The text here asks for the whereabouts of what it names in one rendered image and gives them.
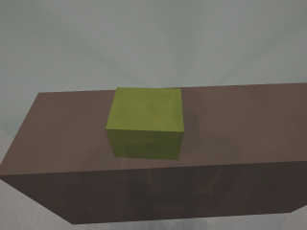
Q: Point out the carton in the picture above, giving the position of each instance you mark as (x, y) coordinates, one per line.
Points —
(146, 123)

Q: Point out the pedestal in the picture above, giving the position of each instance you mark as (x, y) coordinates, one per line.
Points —
(243, 153)

